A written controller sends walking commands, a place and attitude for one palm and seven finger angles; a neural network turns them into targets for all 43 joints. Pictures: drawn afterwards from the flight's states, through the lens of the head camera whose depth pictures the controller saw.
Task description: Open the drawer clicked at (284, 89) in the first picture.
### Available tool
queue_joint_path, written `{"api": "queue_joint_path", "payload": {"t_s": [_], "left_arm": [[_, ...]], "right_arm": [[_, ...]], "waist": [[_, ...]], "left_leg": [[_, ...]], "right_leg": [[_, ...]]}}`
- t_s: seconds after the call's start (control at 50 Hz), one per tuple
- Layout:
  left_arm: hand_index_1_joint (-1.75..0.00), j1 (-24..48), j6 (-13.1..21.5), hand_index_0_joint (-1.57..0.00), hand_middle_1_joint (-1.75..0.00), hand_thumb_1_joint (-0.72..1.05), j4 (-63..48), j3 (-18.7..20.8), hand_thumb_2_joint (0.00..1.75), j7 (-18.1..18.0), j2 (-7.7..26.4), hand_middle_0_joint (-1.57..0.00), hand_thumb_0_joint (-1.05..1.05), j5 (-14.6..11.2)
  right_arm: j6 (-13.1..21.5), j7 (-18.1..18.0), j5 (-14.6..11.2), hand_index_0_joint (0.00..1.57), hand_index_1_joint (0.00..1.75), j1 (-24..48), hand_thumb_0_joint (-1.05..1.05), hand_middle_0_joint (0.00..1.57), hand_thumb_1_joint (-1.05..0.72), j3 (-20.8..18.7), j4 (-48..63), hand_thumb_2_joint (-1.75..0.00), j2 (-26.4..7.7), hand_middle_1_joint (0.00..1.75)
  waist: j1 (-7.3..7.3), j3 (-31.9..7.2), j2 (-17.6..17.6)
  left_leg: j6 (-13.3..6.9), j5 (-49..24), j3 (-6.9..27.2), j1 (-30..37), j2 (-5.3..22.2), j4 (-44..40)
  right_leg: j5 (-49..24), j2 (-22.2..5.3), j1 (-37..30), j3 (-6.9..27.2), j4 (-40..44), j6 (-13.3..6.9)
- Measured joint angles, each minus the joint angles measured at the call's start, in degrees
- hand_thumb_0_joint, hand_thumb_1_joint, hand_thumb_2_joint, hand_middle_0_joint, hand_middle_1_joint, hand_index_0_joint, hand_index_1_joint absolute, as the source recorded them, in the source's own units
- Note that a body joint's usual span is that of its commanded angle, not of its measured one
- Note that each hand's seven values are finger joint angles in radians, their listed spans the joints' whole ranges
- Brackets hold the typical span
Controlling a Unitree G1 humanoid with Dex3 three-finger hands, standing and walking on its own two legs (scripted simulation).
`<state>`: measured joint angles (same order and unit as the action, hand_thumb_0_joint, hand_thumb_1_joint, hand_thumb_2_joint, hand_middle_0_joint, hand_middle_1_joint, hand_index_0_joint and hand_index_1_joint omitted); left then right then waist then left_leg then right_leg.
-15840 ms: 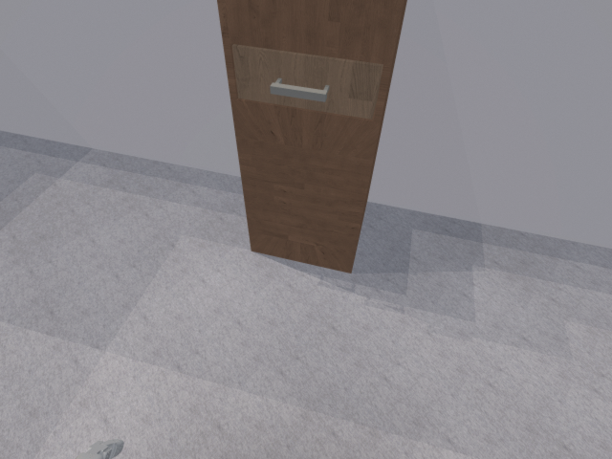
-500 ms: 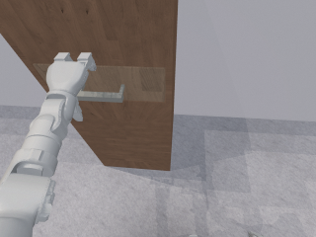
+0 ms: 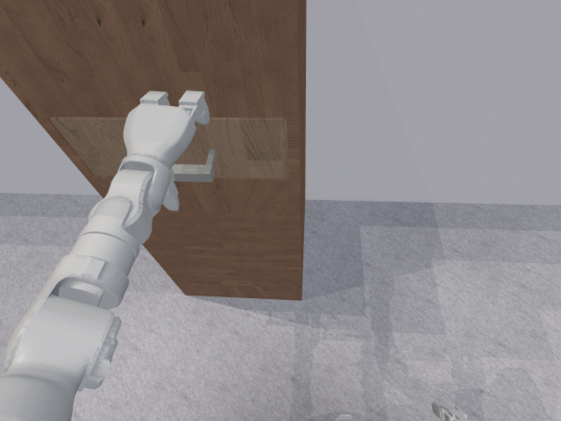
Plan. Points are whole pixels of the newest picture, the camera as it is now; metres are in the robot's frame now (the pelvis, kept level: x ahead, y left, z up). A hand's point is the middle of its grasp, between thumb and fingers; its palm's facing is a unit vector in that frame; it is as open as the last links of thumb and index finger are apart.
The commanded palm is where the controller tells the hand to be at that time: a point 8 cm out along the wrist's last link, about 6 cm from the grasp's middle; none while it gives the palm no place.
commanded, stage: move the hooked fingers above the handle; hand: left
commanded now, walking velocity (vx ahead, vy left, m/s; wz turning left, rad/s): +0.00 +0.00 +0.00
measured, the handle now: (173, 163) +0.52 +0.20 +0.03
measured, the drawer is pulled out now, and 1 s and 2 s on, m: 0.00 0.00 0.00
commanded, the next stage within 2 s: lower the fingers behind the handle in 0.72 s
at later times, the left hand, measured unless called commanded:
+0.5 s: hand (147, 181) +0.45 +0.21 +0.07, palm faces -0.05 -0.01 -1.00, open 13.9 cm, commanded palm +0.46 +0.23 +0.14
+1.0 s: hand (143, 179) +0.46 +0.22 +0.06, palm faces -0.14 +0.01 -0.99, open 13.8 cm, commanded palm +0.45 +0.23 +0.12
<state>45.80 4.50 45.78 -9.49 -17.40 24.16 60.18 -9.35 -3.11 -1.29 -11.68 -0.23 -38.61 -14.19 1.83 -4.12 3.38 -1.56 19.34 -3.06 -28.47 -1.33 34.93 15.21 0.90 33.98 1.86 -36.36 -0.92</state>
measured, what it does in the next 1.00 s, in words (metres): stands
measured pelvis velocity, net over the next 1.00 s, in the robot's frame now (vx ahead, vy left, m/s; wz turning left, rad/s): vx -0.02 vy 0.00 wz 0.01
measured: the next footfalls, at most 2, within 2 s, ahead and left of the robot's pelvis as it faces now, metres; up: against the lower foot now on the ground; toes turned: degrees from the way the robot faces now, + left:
none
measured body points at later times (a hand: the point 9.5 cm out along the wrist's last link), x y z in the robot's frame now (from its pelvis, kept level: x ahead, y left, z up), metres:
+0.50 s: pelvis -0.01 -0.01 -0.01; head +0.08 -0.01 +0.44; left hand +0.44 +0.21 +0.12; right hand +0.04 -0.30 -0.13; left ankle -0.03 +0.10 -0.72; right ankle +0.02 -0.11 -0.72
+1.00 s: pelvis -0.02 +0.00 +0.00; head +0.06 -0.01 +0.44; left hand +0.46 +0.22 +0.11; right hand +0.06 -0.26 -0.13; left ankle -0.03 +0.10 -0.72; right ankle +0.02 -0.11 -0.72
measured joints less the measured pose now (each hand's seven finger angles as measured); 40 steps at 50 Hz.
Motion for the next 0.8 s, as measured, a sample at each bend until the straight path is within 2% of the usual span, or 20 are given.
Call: {"api": "queue_joint_path", "payload": {"t_s": [0.06, 0.12, 0.26, 0.36, 0.4, 0.46, 0.52, 0.58, 0.66, 0.74, 0.8], "left_arm": [[-1.28, 1.3, -2.5, -0.35, -1.26, -0.49, 2.2, 0.1, 0.30, 2.8, -0.8, -0.40, 0.00, -1.6], [-1.30, 3.0, -3.8, -0.37, -1.26, -0.49, 5.5, 0.4, 0.30, 6.0, -0.4, -0.39, 0.00, -1.6], [-1.24, 2.8, -2.4, -0.33, -1.23, -0.49, 9.9, 3.8, 0.30, 11.4, 4.1, -0.35, 0.00, -1.0], [-1.21, -0.4, 2.5, -0.32, -1.21, -0.49, 9.7, 6.0, 0.30, 13.6, 8.5, -0.33, 0.00, -1.2], [-1.21, -1.4, 5.3, -0.32, -1.21, -0.49, 6.7, 5.3, 0.30, 13.4, 9.2, -0.33, 0.00, -1.4], [-1.20, -1.7, 9.1, -0.32, -1.20, -0.49, 1.8, 3.3, 0.30, 11.7, 8.5, -0.33, 0.00, -1.9], [-1.20, 0.1, 10.3, -0.32, -1.20, -0.49, 0.8, 1.5, 0.30, 8.7, 6.6, -0.33, -0.01, -2.6], [-1.20, 3.2, 7.9, -0.32, -1.20, -0.49, 3.9, 2.1, 0.30, 5.3, 4.8, -0.33, 0.00, -2.1], [-1.26, 4.1, 4.8, -0.39, -1.29, -0.49, 6.7, 2.9, 0.30, 2.6, 2.2, -0.44, 0.00, -0.8], [-1.30, 4.5, 0.7, -0.39, -1.28, -0.49, 9.2, 3.1, 0.30, 2.7, 0.6, -0.45, 0.00, 0.8], [-1.28, 5.0, -1.1, -0.37, -1.26, -0.49, 10.9, 3.1, 0.30, 4.1, 0.5, -0.42, 0.00, 1.1]], "right_arm": [[-1.1, -0.9, -0.8, 0.20, 0.30, -0.1, 0.00, 0.20, -0.91, 1.0, -0.4, -0.90, 0.5, 0.30], [-1.4, -2.0, -1.5, 0.20, 0.30, -0.4, 0.00, 0.20, -0.91, 1.8, 0.1, -0.90, 0.9, 0.30], [0.2, -3.2, -1.6, 0.21, 0.30, -2.4, 0.00, 0.21, -0.91, 1.3, 3.3, -0.90, -0.7, 0.30], [2.3, -3.4, -0.9, 0.20, 0.30, -5.1, 0.00, 0.20, -0.91, -1.0, 4.0, -0.90, -2.5, 0.30], [3.1, -3.3, -0.3, 0.20, 0.30, -6.6, 0.00, 0.20, -0.91, -2.4, 3.4, -0.90, -2.9, 0.30], [3.7, -2.7, 0.5, 0.20, 0.30, -8.7, 0.00, 0.20, -0.91, -4.1, 1.2, -0.90, -3.1, 0.30], [3.8, -1.7, 0.7, 0.20, 0.30, -9.0, 0.00, 0.20, -0.91, -4.4, -1.1, -0.90, -3.0, 0.30], [3.7, -0.5, 0.7, 0.20, 0.30, -8.0, 0.00, 0.20, -0.91, -3.7, -1.9, -0.90, -2.5, 0.30], [2.9, 0.8, 0.9, 0.20, 0.30, -7.7, 0.00, 0.20, -0.91, -2.8, -1.4, -0.90, -1.7, 0.30], [1.4, 1.4, 0.6, 0.20, 0.30, -6.1, 0.00, 0.20, -0.91, -1.4, -0.6, -0.90, -0.4, 0.30], [0.8, 1.1, 0.1, 0.20, 0.30, -5.1, 0.00, 0.20, -0.91, -0.4, 0.6, -0.90, 0.7, 0.30]], "waist": [[0.40, -0.2, 0.2], [1.51, -0.5, -0.3], [3.31, 0.0, -1.2], [3.20, 1.6, -1.6], [2.52, 2.0, -1.8], [1.37, 1.4, -1.8], [1.37, 0.2, -1.9], [2.61, -0.9, -2.1], [2.27, -2.2, -0.9], [2.16, -2.7, -0.1], [2.48, -2.4, 0.1]], "left_leg": [[0.0, -1.0, -0.1, 1.7, 0.0, -1.9], [0.2, -1.6, 0.0, 3.0, 0.2, -3.0], [0.7, -1.8, -0.1, 2.7, 0.9, -2.4], [0.7, -1.4, 0.9, -0.3, 0.9, -0.1], [0.7, -1.2, 1.7, -1.8, 0.7, 1.0], [0.6, -0.5, 3.0, -3.9, 0.2, 2.7], [0.5, 0.4, 3.8, -5.0, -0.1, 4.2], [0.3, 1.2, 3.5, -5.6, -0.1, 4.9], [-0.1, 1.4, 2.7, -5.5, -0.2, 4.8], [-0.5, 1.0, 1.5, -4.1, -0.2, 3.7], [-0.6, 0.5, 0.8, -2.7, -0.2, 2.6]], "right_leg": [[-0.8, 0.0, -1.5, 0.1, 1.5, 0.1], [-1.3, 0.2, -2.8, 0.0, 2.5, -0.2], [-2.0, 0.9, -2.6, 0.0, 2.5, -0.8], [-1.7, 0.7, -0.3, -1.0, 1.0, -0.9], [-1.3, 0.5, 0.7, -1.8, 0.4, -0.9], [-0.5, -0.1, 1.9, -3.1, -0.7, -0.8], [0.5, -0.5, 2.6, -3.9, -1.7, -0.7], [1.0, -0.5, 3.3, -3.6, -2.2, -0.5], [1.0, -0.4, 3.4, -2.8, -2.1, -0.1], [0.4, -0.4, 2.6, -1.6, -1.5, 0.3], [-0.1, -0.3, 1.6, -0.9, -0.9, 0.4]]}}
